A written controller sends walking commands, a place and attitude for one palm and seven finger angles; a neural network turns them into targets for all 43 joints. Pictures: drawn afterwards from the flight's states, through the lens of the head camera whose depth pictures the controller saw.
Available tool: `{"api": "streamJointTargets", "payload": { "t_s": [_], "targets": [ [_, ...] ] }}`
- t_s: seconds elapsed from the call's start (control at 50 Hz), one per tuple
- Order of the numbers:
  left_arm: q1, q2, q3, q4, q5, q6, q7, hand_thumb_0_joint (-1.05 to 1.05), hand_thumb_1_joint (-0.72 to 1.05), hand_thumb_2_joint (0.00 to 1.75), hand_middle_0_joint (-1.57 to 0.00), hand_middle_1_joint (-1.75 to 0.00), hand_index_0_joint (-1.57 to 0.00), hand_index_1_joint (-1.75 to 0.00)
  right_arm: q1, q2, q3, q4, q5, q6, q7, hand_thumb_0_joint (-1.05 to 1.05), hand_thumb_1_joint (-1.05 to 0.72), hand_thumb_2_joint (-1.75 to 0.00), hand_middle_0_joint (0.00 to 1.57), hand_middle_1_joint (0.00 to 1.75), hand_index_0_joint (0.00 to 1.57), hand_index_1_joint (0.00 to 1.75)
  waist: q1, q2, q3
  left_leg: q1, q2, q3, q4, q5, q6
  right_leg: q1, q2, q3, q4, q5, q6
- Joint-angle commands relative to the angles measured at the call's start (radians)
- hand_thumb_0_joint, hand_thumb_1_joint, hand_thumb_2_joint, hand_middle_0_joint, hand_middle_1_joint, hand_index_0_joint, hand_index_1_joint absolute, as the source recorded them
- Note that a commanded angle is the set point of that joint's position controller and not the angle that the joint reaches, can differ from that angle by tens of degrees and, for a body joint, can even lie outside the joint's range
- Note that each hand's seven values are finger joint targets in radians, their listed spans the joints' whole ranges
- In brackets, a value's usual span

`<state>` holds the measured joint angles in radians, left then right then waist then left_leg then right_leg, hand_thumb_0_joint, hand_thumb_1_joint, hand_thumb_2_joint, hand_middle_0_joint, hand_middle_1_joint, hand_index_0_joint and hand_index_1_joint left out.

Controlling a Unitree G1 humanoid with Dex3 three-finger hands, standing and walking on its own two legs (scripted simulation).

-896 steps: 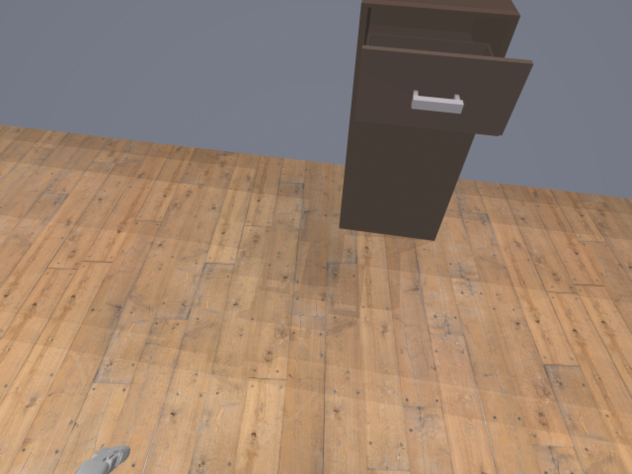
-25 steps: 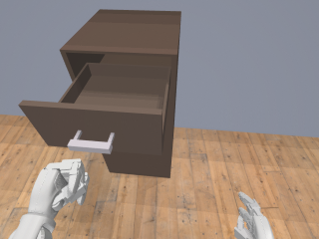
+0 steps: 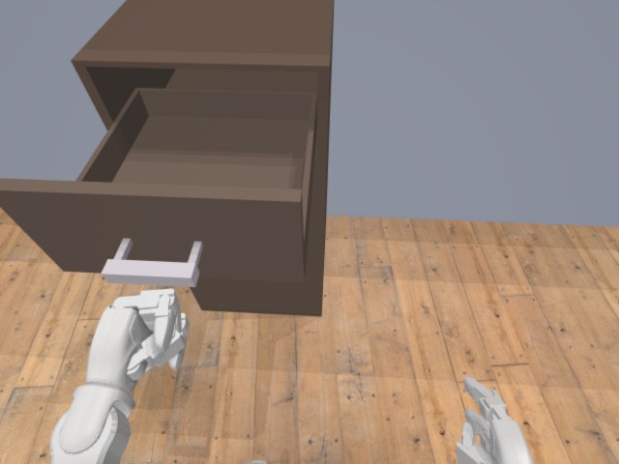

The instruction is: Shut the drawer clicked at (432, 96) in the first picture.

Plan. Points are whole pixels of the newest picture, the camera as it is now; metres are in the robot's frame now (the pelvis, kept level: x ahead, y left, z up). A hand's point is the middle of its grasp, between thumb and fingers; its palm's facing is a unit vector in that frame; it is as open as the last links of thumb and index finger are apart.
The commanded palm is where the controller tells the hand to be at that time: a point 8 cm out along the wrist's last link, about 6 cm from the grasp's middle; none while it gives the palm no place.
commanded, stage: bring the fist close to the handle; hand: left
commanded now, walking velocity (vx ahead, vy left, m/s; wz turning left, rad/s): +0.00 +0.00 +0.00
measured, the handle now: (156, 259) +0.35 +0.22 +0.07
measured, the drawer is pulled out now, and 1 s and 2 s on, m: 0.29 0.28 0.16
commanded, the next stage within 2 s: push the drawer shut in 0.52 s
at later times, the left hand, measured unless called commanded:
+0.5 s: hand (186, 339) +0.25 +0.16 +0.06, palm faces -0.02 -1.00 -0.05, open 3.3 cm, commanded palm +0.23 +0.22 +0.06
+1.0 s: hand (181, 314) +0.28 +0.17 +0.05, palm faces -0.02 -1.00 -0.06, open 3.2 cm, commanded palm +0.27 +0.23 +0.06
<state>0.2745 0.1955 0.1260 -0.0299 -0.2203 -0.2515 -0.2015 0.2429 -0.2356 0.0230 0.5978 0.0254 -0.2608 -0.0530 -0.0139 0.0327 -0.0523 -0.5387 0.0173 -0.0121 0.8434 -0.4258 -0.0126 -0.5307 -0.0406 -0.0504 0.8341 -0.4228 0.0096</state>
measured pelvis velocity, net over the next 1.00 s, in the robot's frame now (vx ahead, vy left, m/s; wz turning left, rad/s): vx -0.01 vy -0.01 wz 0.01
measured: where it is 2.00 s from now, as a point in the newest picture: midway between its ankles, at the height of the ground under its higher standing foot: outside the picture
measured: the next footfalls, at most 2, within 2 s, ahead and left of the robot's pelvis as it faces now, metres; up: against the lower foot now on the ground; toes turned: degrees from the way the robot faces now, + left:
none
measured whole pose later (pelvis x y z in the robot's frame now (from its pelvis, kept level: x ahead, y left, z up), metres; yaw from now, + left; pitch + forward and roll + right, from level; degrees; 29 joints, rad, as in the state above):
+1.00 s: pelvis -0.01 -0.01 -0.01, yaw +1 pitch +9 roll +0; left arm 0.04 0.24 0.18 0.22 -0.23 -0.32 -0.24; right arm 0.24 -0.25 0.02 0.61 0.04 -0.18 -0.07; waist -0.02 0.03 -0.06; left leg -0.63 0.02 -0.03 0.90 -0.43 -0.02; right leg -0.62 -0.04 -0.06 0.89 -0.43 0.00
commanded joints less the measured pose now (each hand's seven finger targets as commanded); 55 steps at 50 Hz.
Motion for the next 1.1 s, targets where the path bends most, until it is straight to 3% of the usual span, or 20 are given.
{"api": "streamJointTargets", "payload": {
  "t_s": [0.0, 0.06, 0.1, 0.16, 0.22, 0.24, 0.32, 0.36, 0.46, 0.5, 0.56, 0.6, 0.68, 0.72, 0.76, 0.84, 0.86, 0.96, 1.02, 1.08],
  "targets": [
    [-0.095, 0.120, 0.095, -0.195, -0.011, -0.104, 0.030, 0.00, 0.90, 0.90, -1.40, -1.60, -1.40, -1.60, -0.050, -0.119, -0.052, -0.157, -0.003, -0.040, 0.002, 0.00, -0.90, -0.90, 0.20, 0.30, 0.20, 0.30, 0.014, -0.009, -0.237, 0.086, -0.019, 0.010, -0.098, 0.310, 0.015, 0.092, 0.036, -0.020, -0.080, 0.320, -0.018],
    [-0.120, 0.127, 0.095, -0.124, -0.008, -0.118, 0.020, 0.00, 0.90, 0.90, -1.40, -1.60, -1.40, -1.60, -0.045, -0.127, -0.053, -0.149, -0.006, -0.023, 0.003, 0.00, -0.90, -0.90, 0.20, 0.30, 0.20, 0.30, -0.003, -0.055, -0.200, 0.036, -0.019, 0.009, -0.079, 0.285, 0.018, 0.064, 0.038, -0.015, -0.074, 0.309, -0.016],
    [-0.155, 0.115, 0.081, -0.099, -0.009, -0.128, 0.004, 0.00, 0.90, 0.90, -1.40, -1.60, -1.40, -1.60, -0.050, -0.126, -0.056, -0.149, -0.003, -0.016, 0.004, 0.00, -0.90, -0.90, 0.20, 0.30, 0.20, 0.30, -0.007, -0.015, -0.199, 0.024, -0.022, 0.014, -0.067, 0.246, 0.016, 0.037, 0.035, -0.009, -0.068, 0.276, -0.016],
    [-0.151, 0.152, 0.109, -0.142, -0.024, -0.137, -0.010, 0.00, 0.90, 0.90, -1.40, -1.60, -1.40, -1.60, -0.054, -0.129, -0.058, -0.163, 0.000, -0.011, 0.002, 0.00, -0.90, -0.90, 0.20, 0.30, 0.20, 0.30, 0.005, -0.013, -0.255, 0.035, -0.021, 0.014, -0.067, 0.263, 0.021, 0.080, 0.034, -0.001, -0.070, 0.291, -0.019],
    [-0.111, 0.142, 0.105, -0.197, -0.037, -0.144, -0.015, 0.00, 0.90, 0.90, -1.40, -1.60, -1.40, -1.60, -0.052, -0.119, -0.058, -0.177, 0.002, -0.010, 0.003, 0.00, -0.90, -0.90, 0.20, 0.30, 0.20, 0.30, 0.013, 0.010, -0.306, 0.070, -0.020, 0.016, -0.065, 0.320, 0.022, 0.107, 0.032, -0.004, -0.061, 0.354, -0.018],
    [-0.097, 0.155, 0.123, -0.192, -0.040, -0.144, -0.012, 0.00, 0.90, 0.90, -1.40, -1.60, -1.40, -1.60, -0.048, -0.121, -0.059, -0.175, 0.004, -0.008, 0.002, 0.00, -0.90, -0.90, 0.20, 0.30, 0.20, 0.30, 0.013, -0.008, -0.300, 0.062, -0.018, 0.016, -0.063, 0.319, 0.021, 0.108, 0.033, -0.004, -0.061, 0.354, -0.017],
    [-0.113, 0.109, 0.071, -0.143, -0.034, -0.131, -0.003, 0.00, 0.90, 0.90, -1.40, -1.60, -1.40, -1.60, -0.054, -0.123, -0.055, -0.171, 0.007, 0.001, 0.003, 0.00, -0.90, -0.90, 0.20, 0.30, 0.20, 0.30, -0.012, -0.013, -0.193, 0.025, -0.017, 0.008, -0.068, 0.245, 0.019, 0.033, 0.037, -0.013, -0.070, 0.276, -0.014],
    [-0.136, 0.126, 0.079, -0.111, -0.030, -0.121, 0.000, 0.00, 0.90, 0.90, -1.40, -1.60, -1.40, -1.60, -0.055, -0.131, -0.056, -0.171, 0.007, 0.008, -0.001, 0.00, -0.90, -0.90, 0.20, 0.30, 0.20, 0.30, -0.021, -0.072, -0.155, -0.007, -0.017, 0.006, -0.068, 0.192, 0.024, 0.018, 0.037, -0.005, -0.088, 0.216, -0.011],
    [-0.218, 0.148, 0.083, -0.136, -0.020, -0.119, 0.003, 0.00, 0.90, 0.90, -1.40, -1.60, -1.40, -1.60, -0.063, -0.129, -0.054, -0.183, 0.007, 0.015, -0.006, 0.00, -0.90, -0.90, 0.20, 0.30, 0.20, 0.30, -0.011, -0.012, -0.211, 0.010, -0.025, 0.011, -0.070, 0.161, 0.027, 0.032, 0.030, 0.011, -0.092, 0.169, -0.014],
    [-0.230, 0.185, 0.129, -0.146, -0.023, -0.129, 0.007, 0.00, 0.90, 0.90, -1.40, -1.60, -1.40, -1.60, -0.058, -0.127, -0.055, -0.177, 0.007, 0.015, -0.009, 0.00, -0.90, -0.90, 0.20, 0.30, 0.20, 0.30, -0.003, 0.007, -0.256, 0.032, -0.024, 0.014, -0.066, 0.194, 0.026, 0.058, 0.031, 0.016, -0.087, 0.209, -0.017],
    [-0.160, 0.166, 0.124, -0.144, -0.033, -0.141, 0.008, 0.00, 0.90, 0.90, -1.40, -1.60, -1.40, -1.60, -0.056, -0.120, -0.054, -0.183, 0.005, 0.014, -0.005, 0.00, -0.90, -0.90, 0.20, 0.30, 0.20, 0.30, 0.006, -0.033, -0.278, 0.028, -0.021, 0.015, -0.065, 0.228, 0.027, 0.091, 0.032, 0.014, -0.082, 0.255, -0.014],
    [-0.149, 0.167, 0.138, -0.108, -0.044, -0.136, 0.000, 0.00, 0.90, 0.90, -1.40, -1.60, -1.40, -1.60, -0.055, -0.122, -0.053, -0.178, 0.007, 0.018, -0.004, 0.00, -0.90, -0.90, 0.20, 0.30, 0.20, 0.30, 0.004, -0.050, -0.248, 0.006, -0.024, 0.019, -0.065, 0.211, 0.024, 0.091, 0.031, 0.020, -0.092, 0.253, -0.010],
    [-0.275, 0.159, 0.108, -0.035, -0.038, -0.111, -0.020, 0.00, 0.90, 0.90, -1.40, -1.60, -1.40, -1.60, -0.063, -0.131, -0.049, -0.166, 0.011, 0.029, -0.007, 0.00, -0.90, -0.90, 0.20, 0.30, 0.20, 0.30, -0.027, -0.045, -0.169, -0.022, -0.026, 0.018, -0.065, 0.163, 0.026, 0.035, 0.028, 0.029, -0.109, 0.199, -0.007],
    [-0.294, 0.166, 0.117, -0.024, -0.040, -0.105, -0.029, 0.00, 0.90, 0.90, -1.40, -1.60, -1.40, -1.60, -0.060, -0.134, -0.052, -0.164, 0.013, 0.029, -0.010, 0.00, -0.90, -0.90, 0.20, 0.30, 0.20, 0.30, -0.021, -0.004, -0.185, -0.007, -0.026, 0.020, -0.068, 0.160, 0.024, 0.031, 0.028, 0.027, -0.110, 0.188, -0.011],
    [-0.376, 0.160, 0.094, -0.032, -0.041, -0.105, -0.032, 0.00, 0.90, 0.90, -1.40, -1.60, -1.40, -1.60, -0.057, -0.135, -0.049, -0.160, 0.012, 0.026, -0.014, 0.00, -0.90, -0.90, 0.20, 0.30, 0.20, 0.30, -0.036, -0.008, -0.205, 0.003, -0.025, 0.014, -0.063, 0.168, 0.027, 0.031, 0.029, 0.027, -0.108, 0.195, -0.011],
    [-0.437, 0.189, 0.127, -0.023, -0.040, -0.122, -0.022, 0.00, 0.90, 0.90, -1.40, -1.60, -1.40, -1.60, -0.044, -0.135, -0.055, -0.147, 0.009, 0.020, -0.018, 0.00, -0.90, -0.90, 0.20, 0.30, 0.20, 0.30, -0.024, -0.004, -0.282, 0.040, -0.022, 0.009, -0.063, 0.212, 0.025, 0.058, 0.029, 0.023, -0.089, 0.243, -0.013],
    [-0.441, 0.206, 0.140, -0.015, -0.038, -0.126, -0.017, 0.00, 0.90, 0.90, -1.40, -1.60, -1.40, -1.60, -0.041, -0.138, -0.055, -0.143, 0.007, 0.022, -0.020, 0.00, -0.90, -0.90, 0.20, 0.30, 0.20, 0.30, -0.026, -0.037, -0.288, 0.033, -0.019, 0.004, -0.064, 0.221, 0.027, 0.063, 0.031, 0.018, -0.084, 0.249, -0.012],
    [-0.585, 0.204, 0.122, 0.052, -0.031, -0.132, -0.012, 0.00, 0.90, 0.90, -1.40, -1.60, -1.40, -1.60, -0.042, -0.141, -0.049, -0.115, 0.010, 0.029, -0.023, 0.00, -0.90, -0.90, 0.20, 0.30, 0.20, 0.30, -0.047, -0.013, -0.245, 0.023, -0.019, -0.002, -0.071, 0.173, 0.025, 0.017, 0.032, 0.016, -0.090, 0.191, -0.015],
    [-0.633, 0.196, 0.116, 0.081, -0.034, -0.128, -0.014, 0.00, 0.90, 0.90, -1.40, -1.60, -1.40, -1.60, -0.043, -0.139, -0.049, -0.110, 0.012, 0.033, -0.025, 0.00, -0.90, -0.90, 0.20, 0.30, 0.20, 0.30, -0.043, 0.017, -0.266, 0.042, -0.021, -0.001, -0.080, 0.157, 0.022, 0.016, 0.031, 0.017, -0.097, 0.171, -0.017],
    [-0.683, 0.219, 0.134, 0.133, -0.033, -0.123, -0.013, 0.00, 0.90, 0.90, -1.40, -1.60, -1.40, -1.60, -0.034, -0.144, -0.047, -0.098, 0.011, 0.040, -0.027, 0.00, -0.90, -0.90, 0.20, 0.30, 0.20, 0.30, -0.045, -0.003, -0.276, 0.039, -0.019, -0.005, -0.083, 0.162, 0.022, 0.025, 0.033, 0.016, -0.096, 0.178, -0.018]
  ]
}}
